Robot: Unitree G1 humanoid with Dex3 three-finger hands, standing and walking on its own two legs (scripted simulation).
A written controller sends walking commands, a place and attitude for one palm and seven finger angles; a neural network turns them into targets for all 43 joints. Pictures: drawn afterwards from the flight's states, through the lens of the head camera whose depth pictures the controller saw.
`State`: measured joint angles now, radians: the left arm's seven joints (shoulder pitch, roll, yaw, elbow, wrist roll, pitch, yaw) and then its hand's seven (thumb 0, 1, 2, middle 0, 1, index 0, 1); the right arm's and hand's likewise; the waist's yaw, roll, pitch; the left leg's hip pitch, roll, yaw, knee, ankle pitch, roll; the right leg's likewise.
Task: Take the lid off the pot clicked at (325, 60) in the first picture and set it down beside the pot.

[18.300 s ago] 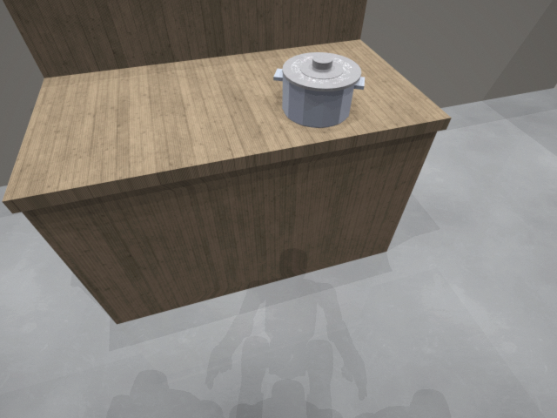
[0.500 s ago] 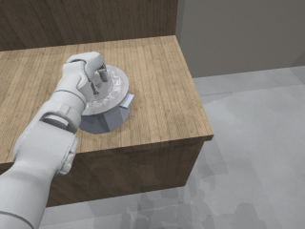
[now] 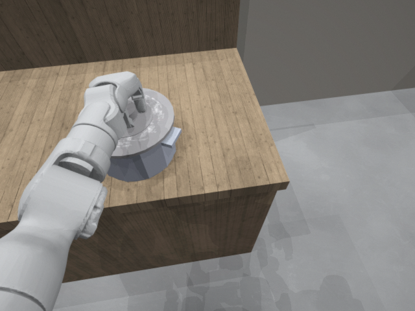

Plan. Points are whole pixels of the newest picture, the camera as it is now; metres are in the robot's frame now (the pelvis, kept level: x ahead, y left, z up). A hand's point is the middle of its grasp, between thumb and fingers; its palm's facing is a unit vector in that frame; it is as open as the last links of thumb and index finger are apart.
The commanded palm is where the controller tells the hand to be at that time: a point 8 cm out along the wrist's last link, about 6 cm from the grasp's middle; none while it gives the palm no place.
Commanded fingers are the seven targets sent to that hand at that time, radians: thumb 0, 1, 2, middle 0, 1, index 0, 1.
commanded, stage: lift the lid straight up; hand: left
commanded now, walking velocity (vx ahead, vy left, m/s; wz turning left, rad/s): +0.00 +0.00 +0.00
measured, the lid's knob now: (124, 111) +0.52 +0.15 +0.09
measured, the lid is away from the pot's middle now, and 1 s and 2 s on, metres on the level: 0.01 0.02 0.01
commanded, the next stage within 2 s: none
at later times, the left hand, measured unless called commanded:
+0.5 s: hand (120, 111) +0.48 +0.14 +0.12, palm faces -0.36 -0.12 -0.92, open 7.4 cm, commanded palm +0.49 +0.15 +0.20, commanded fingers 0.00 0.59 1.03 -0.66 -1.07 -0.87 -1.15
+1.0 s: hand (112, 98) +0.48 +0.14 +0.16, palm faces -0.34 -0.12 -0.93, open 7.3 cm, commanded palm +0.49 +0.15 +0.24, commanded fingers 0.00 0.59 1.03 -0.66 -1.07 -0.87 -1.15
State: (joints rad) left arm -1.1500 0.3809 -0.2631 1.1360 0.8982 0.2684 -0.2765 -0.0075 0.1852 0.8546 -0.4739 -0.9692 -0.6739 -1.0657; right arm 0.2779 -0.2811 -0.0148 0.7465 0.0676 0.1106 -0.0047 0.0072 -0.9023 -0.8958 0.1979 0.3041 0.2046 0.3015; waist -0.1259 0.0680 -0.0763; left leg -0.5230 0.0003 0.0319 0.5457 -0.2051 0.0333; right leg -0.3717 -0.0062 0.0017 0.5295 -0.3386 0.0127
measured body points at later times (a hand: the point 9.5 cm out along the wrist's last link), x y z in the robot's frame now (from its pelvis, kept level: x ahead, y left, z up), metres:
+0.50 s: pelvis +0.00 +0.00 +0.00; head +0.05 -0.02 +0.45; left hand +0.50 +0.15 +0.17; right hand +0.06 -0.27 -0.13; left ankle +0.03 +0.10 -0.73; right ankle -0.05 -0.13 -0.73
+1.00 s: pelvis -0.01 +0.00 +0.00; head +0.03 -0.02 +0.45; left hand +0.49 +0.15 +0.21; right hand +0.07 -0.27 -0.13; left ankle +0.03 +0.10 -0.73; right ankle -0.05 -0.13 -0.73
